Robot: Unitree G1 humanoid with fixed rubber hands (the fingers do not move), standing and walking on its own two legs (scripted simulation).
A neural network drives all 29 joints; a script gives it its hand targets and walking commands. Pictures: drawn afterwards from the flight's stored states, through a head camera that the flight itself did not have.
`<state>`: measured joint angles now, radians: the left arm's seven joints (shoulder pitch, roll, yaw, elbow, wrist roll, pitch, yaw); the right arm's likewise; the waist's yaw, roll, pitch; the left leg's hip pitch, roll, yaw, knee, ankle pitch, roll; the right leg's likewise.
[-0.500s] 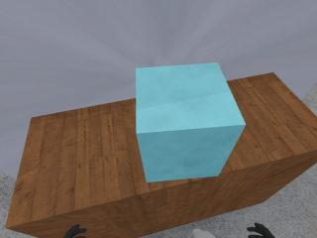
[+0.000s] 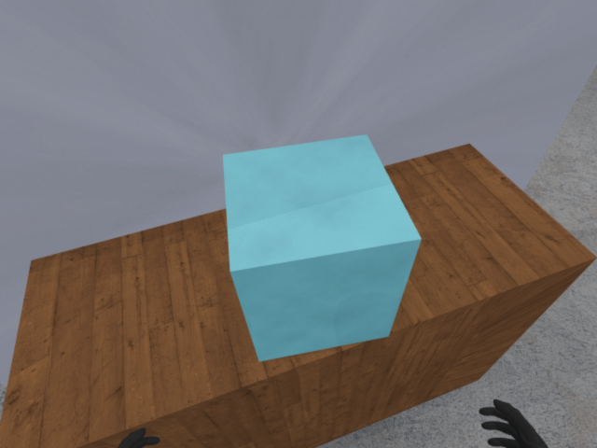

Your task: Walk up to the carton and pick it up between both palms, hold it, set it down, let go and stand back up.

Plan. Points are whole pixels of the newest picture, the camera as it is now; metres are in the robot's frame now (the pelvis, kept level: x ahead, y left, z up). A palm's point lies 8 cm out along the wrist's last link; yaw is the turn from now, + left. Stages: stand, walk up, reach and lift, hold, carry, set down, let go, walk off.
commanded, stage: walk up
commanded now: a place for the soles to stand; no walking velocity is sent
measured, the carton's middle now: (311, 251) +0.39 +0.00 +0.03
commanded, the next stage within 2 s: none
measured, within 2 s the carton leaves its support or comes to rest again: neither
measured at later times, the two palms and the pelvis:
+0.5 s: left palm out of the picture +0.12 +0.25 -0.08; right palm out of the picture +0.07 -0.29 -0.10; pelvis +0.00 -0.01 +0.00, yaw -3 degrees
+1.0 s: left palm out of the picture +0.14 +0.22 -0.09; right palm out of the picture +0.05 -0.31 -0.10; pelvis +0.02 -0.03 +0.01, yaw -5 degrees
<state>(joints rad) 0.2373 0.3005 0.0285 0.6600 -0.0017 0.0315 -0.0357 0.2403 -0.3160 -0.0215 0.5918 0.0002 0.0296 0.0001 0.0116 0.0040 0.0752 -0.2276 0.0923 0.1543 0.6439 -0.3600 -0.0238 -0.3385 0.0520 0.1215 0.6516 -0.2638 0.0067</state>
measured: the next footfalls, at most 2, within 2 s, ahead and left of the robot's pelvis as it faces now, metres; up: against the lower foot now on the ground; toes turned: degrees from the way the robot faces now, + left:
none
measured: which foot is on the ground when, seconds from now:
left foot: down 0.00-1.00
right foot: down 0.00-1.00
